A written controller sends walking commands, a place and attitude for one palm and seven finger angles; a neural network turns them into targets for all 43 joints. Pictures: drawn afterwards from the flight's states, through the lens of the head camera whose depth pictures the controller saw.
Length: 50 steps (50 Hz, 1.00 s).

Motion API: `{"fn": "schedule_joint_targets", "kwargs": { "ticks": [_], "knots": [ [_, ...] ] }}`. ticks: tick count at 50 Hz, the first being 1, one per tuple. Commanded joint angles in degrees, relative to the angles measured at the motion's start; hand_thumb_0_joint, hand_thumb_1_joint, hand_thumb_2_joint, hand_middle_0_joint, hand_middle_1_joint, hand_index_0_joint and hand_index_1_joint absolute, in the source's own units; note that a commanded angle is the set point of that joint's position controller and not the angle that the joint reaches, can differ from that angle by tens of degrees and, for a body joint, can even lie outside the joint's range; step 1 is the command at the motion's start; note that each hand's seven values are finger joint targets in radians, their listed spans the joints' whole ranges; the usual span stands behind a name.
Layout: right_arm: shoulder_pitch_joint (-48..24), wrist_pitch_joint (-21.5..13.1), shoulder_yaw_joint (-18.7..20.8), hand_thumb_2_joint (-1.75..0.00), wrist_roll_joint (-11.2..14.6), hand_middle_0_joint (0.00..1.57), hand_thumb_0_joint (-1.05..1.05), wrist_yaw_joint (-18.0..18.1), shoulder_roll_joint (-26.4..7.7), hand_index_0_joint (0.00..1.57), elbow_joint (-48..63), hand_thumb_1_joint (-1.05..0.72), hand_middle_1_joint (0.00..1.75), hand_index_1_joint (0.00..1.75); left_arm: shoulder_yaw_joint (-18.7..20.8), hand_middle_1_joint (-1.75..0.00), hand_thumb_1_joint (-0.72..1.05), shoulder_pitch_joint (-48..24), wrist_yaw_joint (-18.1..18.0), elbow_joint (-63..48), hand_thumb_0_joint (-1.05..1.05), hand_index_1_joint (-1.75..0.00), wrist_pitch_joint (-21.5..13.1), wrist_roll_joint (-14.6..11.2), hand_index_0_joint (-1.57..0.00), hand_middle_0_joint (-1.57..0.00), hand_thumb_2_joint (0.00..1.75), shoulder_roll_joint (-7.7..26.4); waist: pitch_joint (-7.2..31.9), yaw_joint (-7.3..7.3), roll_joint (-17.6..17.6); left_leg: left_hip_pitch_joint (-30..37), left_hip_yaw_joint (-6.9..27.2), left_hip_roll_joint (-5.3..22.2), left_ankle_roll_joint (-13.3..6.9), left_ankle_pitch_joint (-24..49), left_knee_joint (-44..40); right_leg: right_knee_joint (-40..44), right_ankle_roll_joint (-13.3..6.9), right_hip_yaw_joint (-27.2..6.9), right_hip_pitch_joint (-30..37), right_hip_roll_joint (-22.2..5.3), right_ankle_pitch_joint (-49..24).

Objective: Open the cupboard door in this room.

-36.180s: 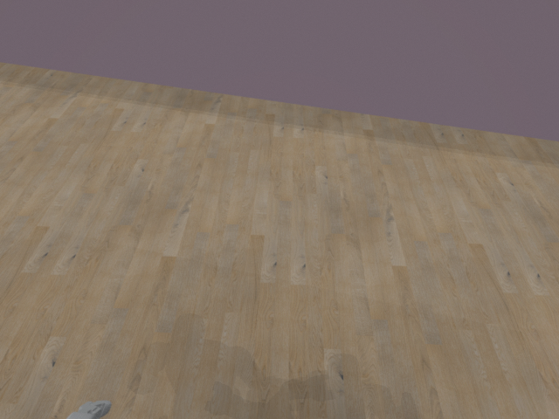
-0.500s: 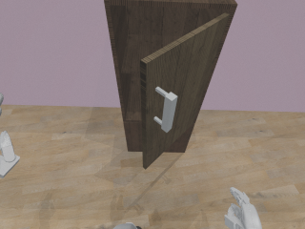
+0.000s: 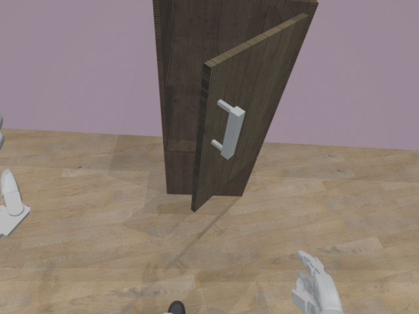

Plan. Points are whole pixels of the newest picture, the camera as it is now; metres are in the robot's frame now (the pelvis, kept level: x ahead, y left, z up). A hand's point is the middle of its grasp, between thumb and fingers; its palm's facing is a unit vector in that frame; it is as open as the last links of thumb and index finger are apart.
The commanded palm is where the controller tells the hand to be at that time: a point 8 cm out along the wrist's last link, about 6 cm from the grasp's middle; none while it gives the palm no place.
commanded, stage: stop stepping back and stand still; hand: left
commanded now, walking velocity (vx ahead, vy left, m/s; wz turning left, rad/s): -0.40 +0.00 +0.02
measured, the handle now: (225, 130) +0.51 +0.01 +0.04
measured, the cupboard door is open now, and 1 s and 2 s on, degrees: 46 46 46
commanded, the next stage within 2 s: let the arm hang, fingers relaxed in 0.92 s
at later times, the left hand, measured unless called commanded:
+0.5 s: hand (9, 286) +0.13 +0.24 +0.16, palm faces +0.37 -0.82 -0.43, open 7.4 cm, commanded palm +0.06 +0.29 +0.17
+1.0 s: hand out of the picture +0.07 +0.25 +0.16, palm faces +0.40 -0.79 -0.47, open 7.4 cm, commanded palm none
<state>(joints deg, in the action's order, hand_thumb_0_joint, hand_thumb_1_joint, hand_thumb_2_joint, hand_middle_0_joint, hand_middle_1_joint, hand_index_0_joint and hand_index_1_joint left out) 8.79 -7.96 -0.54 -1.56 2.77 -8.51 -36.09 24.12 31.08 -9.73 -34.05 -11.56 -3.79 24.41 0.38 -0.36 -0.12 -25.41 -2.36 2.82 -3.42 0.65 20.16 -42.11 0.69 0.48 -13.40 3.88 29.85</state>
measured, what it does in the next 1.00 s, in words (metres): walks backwards: right foot, then left foot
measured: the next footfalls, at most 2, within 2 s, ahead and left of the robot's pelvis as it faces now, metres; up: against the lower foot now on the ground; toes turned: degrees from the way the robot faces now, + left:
right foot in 0.10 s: -0.12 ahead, -0.11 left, +0.00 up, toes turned +2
left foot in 0.28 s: +0.00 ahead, +0.08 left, +0.00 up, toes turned -2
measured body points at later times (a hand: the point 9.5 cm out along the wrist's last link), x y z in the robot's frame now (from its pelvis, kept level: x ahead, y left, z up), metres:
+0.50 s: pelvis -0.09 -0.01 -0.01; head -0.10 +0.00 +0.44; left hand +0.10 +0.28 +0.18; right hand +0.04 -0.26 -0.09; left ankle +0.01 +0.07 -0.74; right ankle -0.16 -0.12 -0.74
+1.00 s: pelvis -0.11 -0.01 -0.01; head -0.12 -0.01 +0.44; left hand +0.04 +0.29 +0.19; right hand +0.05 -0.24 -0.09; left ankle -0.02 +0.08 -0.74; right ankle -0.16 -0.12 -0.74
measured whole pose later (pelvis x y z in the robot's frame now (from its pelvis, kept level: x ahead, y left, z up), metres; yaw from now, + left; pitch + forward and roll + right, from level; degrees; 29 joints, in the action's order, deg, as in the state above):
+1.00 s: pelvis -0.11 -0.01 -0.01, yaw +0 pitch -1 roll -3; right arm 13.3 -7.3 -0.6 -0.4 4.0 -11.1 -36.6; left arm 22.5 36.1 -8.2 -29.6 -11.7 -2.9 23.6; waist 1.5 -0.1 2.8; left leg -22.4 2.3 -0.8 0.3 -10.0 31.3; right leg -24.8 -1.9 0.1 -6.6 4.6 17.4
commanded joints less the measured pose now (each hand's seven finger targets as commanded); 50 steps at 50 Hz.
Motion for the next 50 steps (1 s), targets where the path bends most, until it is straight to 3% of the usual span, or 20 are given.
{"fn": "schedule_joint_targets", "kwargs": {
  "ticks": [1,3,6,7,8,10,12,15,18,20,22,25,27,30,35,38,42,45,47,50],
  "knots": [
    [-2.6,-1.0,3.5,-0.9,-0.3,0.2,0.0,0.4,-10.2,0.2,7.4,-0.9,0.3,0.3,8.1,-0.3,0.9,1.4,0.3,-10.9,0.0,-0.3,-3.0,-1.0,-0.2,-0.2,0.9,11.3,13.7,-0.26,13.9,18.0,8.7,8.7,1.4,-0.7,-7.8,19.0,-1.6,2.5,3.6,1.3,-8.2],
    [-3.9,0.4,3.2,-0.9,0.1,0.2,0.0,0.2,-10.3,0.2,8.3,-0.9,0.3,0.3,9.6,-0.3,0.9,0.7,1.1,-11.9,0.0,-0.3,-4.0,-2.1,-0.2,-0.2,0.9,13.4,13.6,-0.4,11.2,19.0,6.1,7.2,3.2,0.6,-3.6,26.2,-2.6,0.6,3.9,-1.2,-13.8],
    [-3.9,1.3,2.5,-0.9,0.3,0.2,0.0,0.2,-9.3,0.2,8.6,-0.9,0.3,0.3,12.7,-0.3,0.9,3.2,0.3,-9.2,0.0,-0.3,-4.9,-2.1,-0.2,-0.2,0.9,16.0,13.0,0.0,-1.2,20.4,-0.6,-0.7,5.2,-14.1,15.2,30.3,-5.5,-8.4,-8.6,-15.7,-21.7],
    [-3.0,1.2,3.1,-0.9,1.8,0.2,0.0,0.5,-9.3,0.2,8.6,-0.9,0.3,0.3,9.2,-0.3,0.9,4.3,0.5,-7.1,0.0,-0.3,-3.8,-2.2,-0.2,-0.2,0.9,12.2,11.2,-0.26,-9.6,14.5,1.2,-4.0,5.0,-16.9,23.2,27.7,-6.0,-8.4,-6.3,-16.6,-28.2],
    [-3.6,1.3,2.8,-0.9,2.1,0.2,0.0,0.7,-9.6,0.2,9.5,-0.9,0.3,0.3,10.7,-0.3,0.9,6.0,0.5,-6.6,0.0,-0.3,-2.7,-1.6,-0.2,-0.2,0.9,13.4,9.6,-0.37,-11.5,8.1,2.3,-3.4,4.3,-17.9,27.6,24.3,-6.4,-8.2,-4.0,-16.8,-37.2],
    [-3.4,1.7,1.7,-0.9,2.1,0.2,0.0,1.4,-8.8,0.2,9.7,-0.9,0.3,0.3,9.3,-0.3,0.9,4.1,0.4,-6.2,0.0,-0.3,-1.1,-0.5,-0.2,-0.2,0.9,12.0,6.9,0.96,-6.4,2.2,2.9,-2.0,3.3,-16.4,23.7,19.7,-6.1,-7.1,2.6,-16.3,-47.3],
    [-2.1,0.8,1.8,-0.9,1.9,0.2,0.0,2.2,-10.2,0.2,8.5,-0.9,0.3,0.3,7.2,-0.3,0.9,-2.0,-0.1,-5.7,0.0,-0.3,-1.1,-0.1,-0.2,-0.2,0.9,11.1,3.8,2.01,0.5,9.8,2.1,-1.7,2.8,-8.2,13.1,18.9,-4.0,-5.2,-0.6,-14.1,-41.0],
    [-0.3,-0.8,2.9,-0.9,2.3,0.2,0.0,3.0,-12.2,0.2,8.3,-0.9,0.3,0.3,5.7,-0.3,0.9,-6.0,-0.3,-2.3,0.0,-0.3,-1.8,0.6,-0.2,-0.2,0.9,10.7,3.9,1.3,1.1,19.2,7.3,2.4,0.3,6.2,7.7,17.0,0.7,-2.3,-3.3,-6.4,-31.0],
    [-1.1,-2.1,2.1,-0.9,1.5,0.2,0.0,2.9,-11.4,0.2,8.0,-0.9,0.3,0.3,5.0,-0.3,0.9,-5.5,0.1,-4.3,0.0,-0.3,-2.8,0.8,-0.2,-0.2,0.9,10.3,4.0,0.75,10.7,13.4,16.8,6.0,-0.6,-6.8,-2.5,14.3,0.2,0.0,0.1,-2.8,-11.1],
    [-1.6,-2.7,2.2,-0.9,1.2,0.2,0.0,2.7,-11.2,0.2,8.4,-0.9,0.3,0.3,5.6,-0.3,0.9,-3.8,-0.1,-5.8,0.0,-0.3,-2.9,1.0,-0.2,-0.2,0.9,10.0,1.8,0.4,10.2,6.1,17.2,5.5,0.8,-28.2,-10.2,16.2,-1.1,0.8,4.3,-1.9,-6.8],
    [-1.7,-2.7,2.4,-0.9,1.1,0.2,0.0,2.5,-10.7,0.2,9.0,-0.9,0.3,0.3,6.9,-0.3,0.9,-0.6,-0.1,-6.9,0.0,-0.3,-3.0,1.1,-0.2,-0.2,0.9,10.3,2.3,0.21,10.8,1.9,13.8,3.1,2.8,-33.3,-11.5,18.4,-1.9,2.1,8.3,-1.5,-5.2],
    [-1.1,-2.1,2.7,-0.9,1.1,0.2,0.0,1.9,-10.0,0.2,9.3,-0.9,0.3,0.3,7.6,-0.3,0.9,5.2,0.1,-4.2,0.0,-0.3,-2.6,0.6,-0.2,-0.2,0.9,9.8,3.6,0.5,5.0,7.0,6.8,-0.9,4.5,-23.8,-1.3,25.6,-3.7,-0.2,3.2,-4.5,-2.6],
    [-0.4,-1.6,3.1,-0.9,1.1,0.2,0.0,1.9,-9.9,0.2,8.3,-0.9,0.3,0.3,7.5,-0.3,0.9,5.5,0.1,-3.3,0.0,-0.3,-2.6,-0.1,-0.2,-0.2,0.9,9.6,3.8,0.97,-2.8,14.4,4.9,-2.3,4.5,-16.1,10.9,30.6,-6.1,-6.9,-6.7,-10.3,-1.6],
    [0.4,-1.5,3.1,-0.9,1.3,0.2,0.0,2.4,-10.5,0.2,6.6,-0.9,0.3,0.3,5.5,-0.3,0.9,-1.2,0.0,-1.5,0.0,-0.3,-2.3,0.5,-0.2,-0.2,0.9,8.6,1.4,1.93,-2.9,15.5,5.3,-1.8,3.8,-12.3,15.4,28.9,-6.4,-7.7,-10.3,-11.7,-7.7],
    [-1.8,-3.0,2.5,-0.9,1.5,0.2,0.0,3.6,-11.2,0.2,6.4,-0.9,0.3,0.3,2.6,-0.3,0.9,-12.1,0.5,-1.3,0.0,-0.3,-3.1,1.6,-0.2,-0.2,0.9,8.5,-4.9,2.01,7.0,16.1,12.6,2.1,3.1,-24.1,1.8,23.0,-1.9,-2.2,-12.0,-4.2,0.4],
    [-2.2,-3.7,1.7,-0.9,0.8,0.2,0.0,3.8,-10.3,0.2,7.3,-0.9,0.3,0.3,4.3,-0.3,0.9,-11.6,0.1,-4.2,0.0,-0.3,-3.2,2.3,-0.2,-0.2,0.9,9.0,-2.9,0.06,14.8,3.1,22.6,6.3,2.1,-43.9,-18.1,9.9,-1.2,1.1,3.3,1.0,-2.9],
    [-1.3,-3.8,2.2,-0.9,0.8,0.2,0.0,2.3,-8.7,0.2,8.8,-0.9,0.3,0.3,6.2,-0.3,0.9,-0.4,0.4,-5.6,0.0,-0.3,-2.8,1.8,-0.2,-0.2,0.9,9.3,4.7,-0.8,8.7,5.0,11.0,1.1,4.6,-30.6,-10.4,20.8,-2.9,0.9,10.7,-0.7,-5.5],
    [-1.3,-2.3,2.9,-0.9,0.9,0.2,0.0,1.5,-9.1,0.2,8.0,-0.9,0.3,0.3,7.2,-0.3,0.9,4.0,0.4,-5.1,0.0,-0.3,-2.4,0.6,-0.2,-0.2,0.9,9.1,4.5,0.4,-4.8,16.2,5.2,-3.3,4.6,-14.0,13.9,32.3,-7.3,-11.6,-7.5,-11.7,-4.0],
    [-0.3,-1.4,3.1,-0.9,1.2,0.2,0.0,1.6,-9.4,0.2,6.8,-0.9,0.3,0.3,5.5,-0.3,0.9,2.9,0.3,-2.0,0.0,-0.3,-1.3,0.2,-0.2,-0.2,0.9,6.9,2.6,1.24,-5.4,13.6,5.6,-2.5,4.4,-12.7,18.2,30.3,-8.2,-12.2,-9.3,-13.5,-8.4],
    [-0.8,-2.0,2.8,-0.9,1.7,0.2,0.0,2.4,-10.6,0.2,6.5,-0.9,0.3,0.3,4.2,-0.3,0.9,-5.9,0.3,-0.6,0.0,-0.3,-1.9,0.9,-0.2,-0.2,0.9,7.8,0.0,1.66,1.0,15.8,7.0,-0.3,3.2,-5.7,8.4,24.2,-3.3,-6.9,-6.2,-7.9,-18.6]
  ]
}}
